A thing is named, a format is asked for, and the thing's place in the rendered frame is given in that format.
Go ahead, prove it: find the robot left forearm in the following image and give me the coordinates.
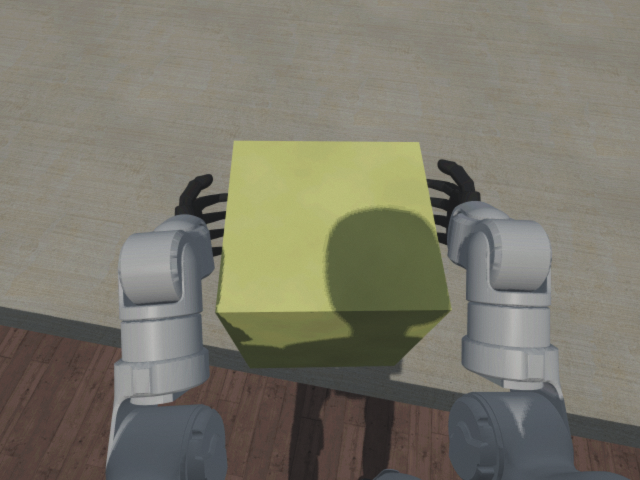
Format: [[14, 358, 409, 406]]
[[106, 214, 215, 480]]

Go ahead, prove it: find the robot right hand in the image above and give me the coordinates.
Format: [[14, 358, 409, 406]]
[[426, 159, 481, 245]]

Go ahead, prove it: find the left robot upper arm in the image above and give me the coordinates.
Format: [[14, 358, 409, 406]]
[[107, 404, 228, 480]]

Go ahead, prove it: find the robot left hand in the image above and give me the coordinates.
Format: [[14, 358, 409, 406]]
[[175, 174, 228, 257]]

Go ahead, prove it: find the robot right forearm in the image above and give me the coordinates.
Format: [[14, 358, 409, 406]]
[[447, 201, 574, 462]]

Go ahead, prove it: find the right robot upper arm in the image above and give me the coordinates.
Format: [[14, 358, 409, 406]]
[[448, 392, 630, 480]]

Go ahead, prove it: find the carton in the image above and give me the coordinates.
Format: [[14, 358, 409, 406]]
[[215, 141, 452, 368]]

